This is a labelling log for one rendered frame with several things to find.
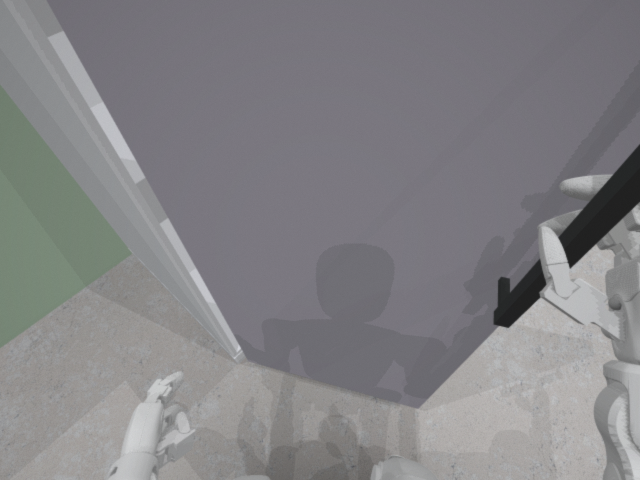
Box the fridge door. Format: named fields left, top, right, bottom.
left=47, top=0, right=640, bottom=409

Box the robot right forearm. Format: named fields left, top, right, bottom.
left=594, top=360, right=640, bottom=480

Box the robot right hand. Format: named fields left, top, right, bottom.
left=537, top=175, right=640, bottom=365

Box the robot left forearm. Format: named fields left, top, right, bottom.
left=106, top=452, right=159, bottom=480

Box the robot right thigh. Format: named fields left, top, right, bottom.
left=370, top=457, right=438, bottom=480

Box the handle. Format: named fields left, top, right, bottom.
left=494, top=145, right=640, bottom=328

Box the robot left hand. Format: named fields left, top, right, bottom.
left=120, top=371, right=195, bottom=469

